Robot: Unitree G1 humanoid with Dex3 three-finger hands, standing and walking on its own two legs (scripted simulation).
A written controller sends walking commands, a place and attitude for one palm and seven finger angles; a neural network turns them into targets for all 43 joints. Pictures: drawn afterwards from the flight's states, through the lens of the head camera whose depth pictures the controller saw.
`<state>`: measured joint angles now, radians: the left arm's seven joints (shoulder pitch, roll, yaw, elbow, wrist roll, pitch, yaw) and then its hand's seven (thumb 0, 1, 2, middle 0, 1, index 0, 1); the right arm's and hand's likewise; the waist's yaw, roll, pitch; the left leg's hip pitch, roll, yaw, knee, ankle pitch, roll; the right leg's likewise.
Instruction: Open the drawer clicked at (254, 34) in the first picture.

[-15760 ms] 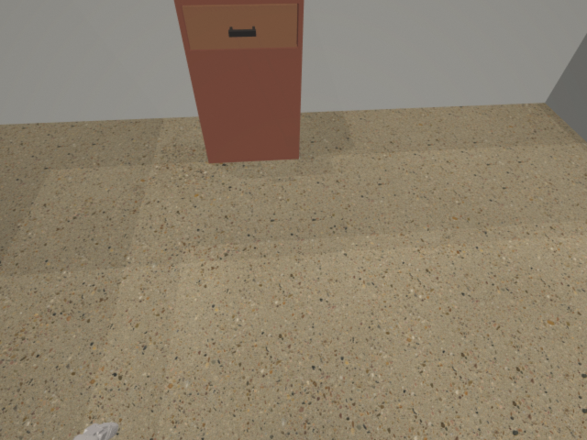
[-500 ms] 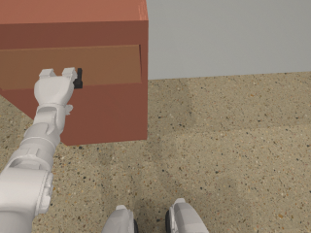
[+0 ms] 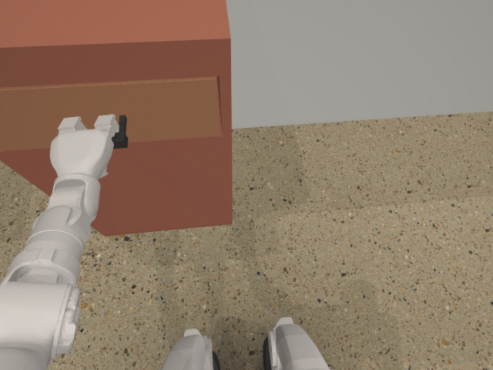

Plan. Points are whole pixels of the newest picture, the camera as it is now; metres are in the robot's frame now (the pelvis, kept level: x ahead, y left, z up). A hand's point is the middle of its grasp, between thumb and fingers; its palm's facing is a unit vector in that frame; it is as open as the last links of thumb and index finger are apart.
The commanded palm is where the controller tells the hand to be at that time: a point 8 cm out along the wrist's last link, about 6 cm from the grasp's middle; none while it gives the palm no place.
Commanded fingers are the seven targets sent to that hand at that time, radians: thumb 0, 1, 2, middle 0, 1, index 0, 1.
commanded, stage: pull the drawer open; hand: left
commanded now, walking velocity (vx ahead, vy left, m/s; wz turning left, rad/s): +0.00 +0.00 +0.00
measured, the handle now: (96, 132) +0.52 +0.25 -0.01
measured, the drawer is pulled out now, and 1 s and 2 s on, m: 0.00 0.13 0.24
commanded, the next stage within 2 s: none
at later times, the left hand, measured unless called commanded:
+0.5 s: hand (95, 197) +0.41 +0.24 -0.03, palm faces -0.04 -0.05 -1.00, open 5.7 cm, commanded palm +0.37 +0.24 +0.02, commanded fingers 0.00 0.90 0.90 -0.40 -1.35 -0.40 -1.35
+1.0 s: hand (91, 239) +0.33 +0.23 -0.03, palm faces -0.03 -0.05 -1.00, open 5.7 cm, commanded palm +0.30 +0.24 +0.02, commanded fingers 0.00 0.90 0.90 -0.40 -1.35 -0.40 -1.35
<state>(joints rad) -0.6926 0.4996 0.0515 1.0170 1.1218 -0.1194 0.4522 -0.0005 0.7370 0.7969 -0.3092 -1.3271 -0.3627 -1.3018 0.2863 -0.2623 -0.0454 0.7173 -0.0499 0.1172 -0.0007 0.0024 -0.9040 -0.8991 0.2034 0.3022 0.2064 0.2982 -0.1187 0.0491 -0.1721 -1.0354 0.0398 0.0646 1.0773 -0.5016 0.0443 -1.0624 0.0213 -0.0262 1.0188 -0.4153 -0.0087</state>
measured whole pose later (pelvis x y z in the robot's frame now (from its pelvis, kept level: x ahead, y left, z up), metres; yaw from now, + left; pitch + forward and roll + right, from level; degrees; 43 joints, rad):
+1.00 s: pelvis +0.02 -0.01 +0.02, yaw +1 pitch +19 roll -1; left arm -0.11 0.34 -0.03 0.53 1.12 -0.03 0.53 0.01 0.72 0.83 -0.30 -1.32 -0.38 -1.32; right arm 0.18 -0.24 -0.06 0.65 -0.04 0.12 -0.01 0.01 -0.90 -0.90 0.20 0.30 0.21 0.30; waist -0.03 0.04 -0.17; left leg -0.81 0.03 0.07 0.98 -0.50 0.03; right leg -0.85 0.02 -0.02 0.95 -0.43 -0.02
